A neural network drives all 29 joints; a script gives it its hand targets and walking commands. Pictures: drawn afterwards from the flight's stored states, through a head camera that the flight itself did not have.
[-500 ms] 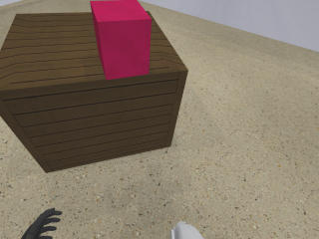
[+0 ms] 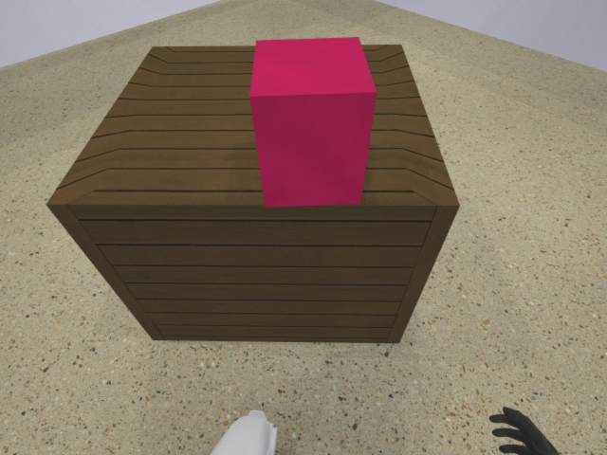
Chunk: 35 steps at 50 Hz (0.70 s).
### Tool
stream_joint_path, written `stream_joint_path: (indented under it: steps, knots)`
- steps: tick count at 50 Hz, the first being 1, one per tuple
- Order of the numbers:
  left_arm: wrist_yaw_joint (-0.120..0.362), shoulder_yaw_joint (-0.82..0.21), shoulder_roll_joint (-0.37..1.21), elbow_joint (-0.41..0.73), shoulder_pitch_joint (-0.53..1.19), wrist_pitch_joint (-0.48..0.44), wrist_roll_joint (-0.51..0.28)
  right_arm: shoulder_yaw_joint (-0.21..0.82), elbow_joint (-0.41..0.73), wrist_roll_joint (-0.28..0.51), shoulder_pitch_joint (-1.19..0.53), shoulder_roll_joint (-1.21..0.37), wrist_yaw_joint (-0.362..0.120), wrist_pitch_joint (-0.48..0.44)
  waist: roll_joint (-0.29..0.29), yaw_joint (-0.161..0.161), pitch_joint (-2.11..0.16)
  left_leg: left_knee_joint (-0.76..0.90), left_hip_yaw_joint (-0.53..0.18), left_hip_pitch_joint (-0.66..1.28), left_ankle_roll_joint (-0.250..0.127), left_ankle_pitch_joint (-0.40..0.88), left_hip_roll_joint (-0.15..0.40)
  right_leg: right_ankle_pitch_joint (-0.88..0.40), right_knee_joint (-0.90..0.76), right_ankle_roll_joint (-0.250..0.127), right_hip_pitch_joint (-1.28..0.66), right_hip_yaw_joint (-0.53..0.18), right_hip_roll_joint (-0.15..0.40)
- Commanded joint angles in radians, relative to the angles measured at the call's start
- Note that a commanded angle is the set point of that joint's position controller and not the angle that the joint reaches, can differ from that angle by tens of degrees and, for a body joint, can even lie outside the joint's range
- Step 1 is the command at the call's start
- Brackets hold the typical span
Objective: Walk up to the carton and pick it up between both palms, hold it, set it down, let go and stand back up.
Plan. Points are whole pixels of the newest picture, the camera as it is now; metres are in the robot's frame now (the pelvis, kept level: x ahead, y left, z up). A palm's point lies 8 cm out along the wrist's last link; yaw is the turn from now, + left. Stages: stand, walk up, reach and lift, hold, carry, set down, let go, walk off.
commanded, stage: walk up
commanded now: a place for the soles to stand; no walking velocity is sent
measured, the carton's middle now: (310, 125) +0.70 +0.04 +0.05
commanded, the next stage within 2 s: none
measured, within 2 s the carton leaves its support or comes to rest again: neither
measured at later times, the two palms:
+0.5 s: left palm (105, 376) +0.23 +0.32 -0.09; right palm (514, 368) +0.30 -0.30 -0.10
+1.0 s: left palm (83, 409) +0.19 +0.34 -0.09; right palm (495, 343) +0.33 -0.28 -0.10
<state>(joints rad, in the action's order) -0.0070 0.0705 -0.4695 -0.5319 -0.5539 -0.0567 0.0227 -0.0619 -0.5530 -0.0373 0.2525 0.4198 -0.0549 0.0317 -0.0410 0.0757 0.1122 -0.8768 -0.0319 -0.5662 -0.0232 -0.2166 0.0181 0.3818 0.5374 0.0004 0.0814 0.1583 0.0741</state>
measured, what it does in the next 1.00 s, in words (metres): walks ahead: left foot, then right foot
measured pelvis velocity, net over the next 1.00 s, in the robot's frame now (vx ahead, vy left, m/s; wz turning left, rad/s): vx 0.16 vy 0.00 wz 0.15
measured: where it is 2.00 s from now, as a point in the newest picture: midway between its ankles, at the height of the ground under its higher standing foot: outside the picture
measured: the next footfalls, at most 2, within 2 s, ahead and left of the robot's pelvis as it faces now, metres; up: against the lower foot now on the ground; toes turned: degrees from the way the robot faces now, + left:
left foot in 0.12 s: +0.20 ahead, +0.14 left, +0.00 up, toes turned +4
right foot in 0.48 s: +0.34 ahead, -0.14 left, +0.00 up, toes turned +14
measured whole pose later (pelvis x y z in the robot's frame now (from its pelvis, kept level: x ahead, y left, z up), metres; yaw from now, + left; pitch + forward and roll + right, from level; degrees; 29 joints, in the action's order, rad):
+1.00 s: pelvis +0.16 +0.00 -0.02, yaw +8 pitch -3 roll +0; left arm -0.03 0.02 -0.45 -0.70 -0.31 -0.01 -0.01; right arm -0.03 -0.72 0.01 0.16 0.42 -0.01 0.04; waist -0.03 0.00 0.13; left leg -0.76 -0.02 -0.27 0.02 -0.41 0.04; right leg 0.29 0.70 0.02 0.32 -0.01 0.02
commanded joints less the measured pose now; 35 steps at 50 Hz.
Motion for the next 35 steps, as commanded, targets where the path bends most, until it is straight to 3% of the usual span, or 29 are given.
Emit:
stream_joint_path:
  steps: [1,2,3,4,5,6,7,8,9,10,11,12,13,14,15,16,19,21,22,23,24,25,26,27,28,30,33,34,35]
  knots:
    - [-0.020,0.079,-0.231,0.098,0.065,-0.015,-0.005,-0.051,0.114,0.015,-0.063,0.131,-0.005,-0.024,0.184,-0.049,0.024,0.132,0.058,0.124,-0.022,-0.003,0.021,-0.228,-0.221,-0.161,0.107,-0.109,0.258]
    - [-0.018,0.075,-0.242,0.098,0.085,-0.010,-0.009,-0.045,0.108,0.007,-0.060,0.122,-0.004,-0.029,0.189,-0.059,0.034,0.185,0.034,0.130,-0.027,0.006,0.014,-0.313,-0.187,-0.144,0.082,-0.105,0.241]
    - [-0.020,0.062,-0.219,0.082,0.016,-0.006,-0.016,-0.051,0.091,0.002,-0.062,0.135,-0.004,-0.032,0.161,-0.027,0.044,0.191,0.073,0.159,-0.029,0.034,-0.009,-0.368,-0.149,-0.137,0.080,-0.079,0.235]
    - [-0.019,0.060,-0.226,0.069,0.027,0.005,-0.014,-0.053,0.074,-0.007,-0.013,0.117,0.000,-0.035,0.133,-0.063,0.022,0.251,0.087,0.218,-0.043,0.024,-0.022,-0.355,-0.094,-0.131,0.066,-0.072,0.257]
    - [-0.015,0.055,-0.219,0.070,0.037,0.017,-0.022,-0.072,0.048,-0.014,0.085,0.153,0.010,-0.042,0.090,-0.121,-0.037,0.329,0.063,0.371,-0.053,0.007,-0.044,-0.433,0.127,-0.113,0.096,-0.016,0.222]
    - [-0.008,0.046,-0.177,0.063,-0.011,0.024,-0.024,-0.086,0.020,-0.026,0.182,0.184,0.028,-0.053,-0.050,-0.166,-0.158,0.368,-0.040,0.551,-0.087,-0.045,-0.034,-0.374,0.411,-0.089,0.160,0.024,0.162]
    - [0.004,0.018,-0.118,0.099,-0.038,0.017,-0.026,-0.110,0.032,-0.020,0.218,0.271,0.051,-0.052,-0.223,-0.165,-0.260,0.347,-0.421,0.738,-0.163,0.036,0.163,-0.005,0.610,-0.035,0.390,-0.018,0.056]
    - [0.005,0.034,-0.153,0.138,0.007,0.023,-0.035,-0.119,0.043,0.013,0.266,0.315,0.058,-0.049,-0.213,-0.200,-0.283,0.466,-0.749,0.789,-0.350,0.065,0.324,0.265,0.755,-0.025,0.561,-0.096,-0.051]
    - [-0.003,0.048,-0.212,0.157,0.095,0.024,-0.017,-0.118,0.056,0.041,0.262,0.298,0.065,-0.049,-0.086,-0.207,-0.199,0.484,-0.714,0.707,-0.339,0.079,0.341,0.254,0.775,-0.027,0.614,-0.179,0.005]
    - [0.002,0.040,-0.190,0.139,0.083,0.025,-0.020,-0.106,0.052,0.044,0.232,0.278,0.073,-0.052,0.008,-0.164,-0.178,0.444,-0.543,0.651,-0.267,0.181,0.304,0.187,0.746,-0.037,0.585,-0.230,0.031]
    - [0.001,0.033,-0.159,0.114,0.066,0.021,-0.014,-0.091,0.048,0.024,0.206,0.263,0.075,-0.055,-0.053,-0.148,-0.147,0.421,-0.459,0.596,-0.287,0.301,0.274,0.190,0.743,-0.040,0.583,-0.195,0.028]
    - [-0.003,0.024,-0.162,0.080,0.052,0.019,-0.008,-0.078,0.044,0.036,0.185,0.236,0.075,-0.057,-0.018,-0.115,-0.114,0.407,-0.360,0.495,-0.259,0.444,0.233,0.150,0.661,-0.039,0.529,-0.213,0.042]
    - [-0.001,0.030,-0.146,0.082,0.044,0.017,-0.003,-0.072,0.053,0.028,0.129,0.221,0.075,-0.059,-0.046,-0.077,-0.099,0.409,-0.285,0.429,-0.206,0.442,0.193,0.116,0.615,-0.025,0.476,-0.223,0.045]
    - [-0.002,0.021,-0.128,0.066,0.042,0.027,-0.007,-0.051,0.068,0.028,0.094,0.185,0.073,-0.063,-0.044,-0.073,-0.087,0.414,-0.251,0.343,-0.226,0.526,0.195,0.090,0.576,-0.015,0.408,-0.189,0.030]
    - [-0.005,0.020,-0.117,0.050,0.039,0.031,-0.010,-0.044,0.071,0.034,0.025,0.169,0.071,-0.058,-0.109,-0.039,-0.058,0.402,-0.141,0.205,-0.219,0.567,0.151,0.056,0.518,-0.004,0.317,-0.179,0.022]
    - [-0.010,0.016,-0.102,0.053,0.037,0.039,-0.011,-0.037,0.087,0.033,-0.006,0.167,0.069,-0.055,-0.113,-0.027,-0.066,0.390,-0.146,0.151,-0.211,0.563,0.151,0.024,0.489,-0.014,0.258,-0.166,0.019]
    - [-0.020,0.005,-0.101,0.048,0.074,0.050,-0.024,-0.031,0.075,0.034,-0.025,0.167,0.058,-0.037,-0.189,-0.054,-0.098,0.308,-0.123,0.199,-0.179,0.584,0.136,-0.116,0.327,-0.012,0.240,-0.134,0.004]
    - [-0.028,0.014,-0.123,0.032,0.079,0.052,-0.028,-0.036,0.096,0.035,-0.084,0.213,0.049,-0.017,-0.187,-0.038,-0.125,0.261,-0.127,0.104,-0.145,0.315,0.122,-0.215,0.227,-0.016,0.092,-0.113,-0.012]
    - [-0.032,0.028,-0.171,0.031,0.116,0.052,-0.024,-0.032,0.098,0.044,-0.087,0.208,0.047,-0.004,-0.114,-0.048,-0.120,0.226,-0.120,0.037,-0.119,0.153,0.093,-0.246,0.183,-0.009,0.026,-0.075,-0.034]
    - [-0.031,0.024,-0.172,0.019,0.098,0.050,-0.017,-0.017,0.088,0.044,-0.080,0.194,0.045,0.001,-0.050,-0.023,-0.098,0.176,-0.123,0.030,-0.074,0.049,0.085,-0.267,0.119,-0.020,0.011,-0.085,-0.041]
    - [-0.035,0.032,-0.233,0.018,0.117,0.039,-0.025,-0.016,0.067,0.052,-0.014,0.184,0.046,0.001,0.055,-0.017,-0.091,0.060,-0.110,0.030,-0.024,-0.054,0.023,-0.302,0.008,-0.054,0.035,-0.229,0.058]
    - [-0.034,0.041,-0.284,0.051,0.153,0.031,-0.024,-0.005,0.053,0.047,0.051,0.142,0.048,0.007,0.222,-0.055,-0.113,-0.133,-0.037,0.114,0.030,-0.297,-0.068,-0.312,-0.101,-0.145,0.170,-0.506,0.298]
    - [-0.037,0.040,-0.294,0.069,0.232,0.029,-0.028,-0.030,0.039,0.042,0.046,0.188,0.060,0.026,0.279,-0.056,-0.106,-0.262,-0.080,0.143,0.023,-0.444,-0.048,-0.190,-0.167,-0.263,0.282,-0.657,0.390]
    - [-0.036,0.044,-0.284,0.057,0.245,0.029,-0.026,-0.039,0.037,0.033,0.009,0.228,0.065,0.033,0.205,-0.048,-0.053,-0.321,-0.126,0.101,0.022,-0.423,-0.043,-0.075,-0.189,-0.268,0.302,-0.664,0.376]
    - [-0.037,0.047,-0.262,0.059,0.239,0.030,-0.034,-0.043,0.024,0.031,-0.006,0.237,0.062,0.021,0.168,-0.043,-0.050,-0.310,-0.122,0.074,0.017,-0.389,-0.039,-0.101,-0.156,-0.265,0.258,-0.597,0.339]
    - [-0.040,0.043,-0.281,0.054,0.286,0.028,-0.015,-0.047,-0.002,0.028,0.051,0.203,0.051,0.019,0.239,-0.078,-0.074,-0.280,-0.078,0.169,0.021,-0.368,-0.026,-0.227,-0.088,-0.230,0.326,-0.434,0.264]
    - [-0.047,0.043,-0.255,0.038,0.245,0.041,0.006,-0.040,-0.005,0.024,-0.002,0.178,0.033,0.013,0.281,-0.043,-0.122,-0.041,0.002,0.193,0.020,-0.398,-0.019,-0.234,-0.052,-0.199,0.229,-0.354,0.217]
    - [-0.045,0.045,-0.267,0.030,0.254,0.048,0.005,-0.039,-0.014,0.019,0.013,0.182,0.028,0.010,0.310,-0.056,-0.140,0.074,0.021,0.227,0.014,-0.352,-0.026,-0.317,-0.003,-0.187,0.194,-0.335,0.211]
    - [-0.044,0.043,-0.258,0.030,0.279,0.052,-0.006,-0.045,-0.047,0.020,0.038,0.184,0.027,0.003,0.283,-0.080,-0.161,0.199,0.060,0.318,-0.003,-0.228,-0.034,-0.288,0.062,-0.155,0.232,-0.262,0.188]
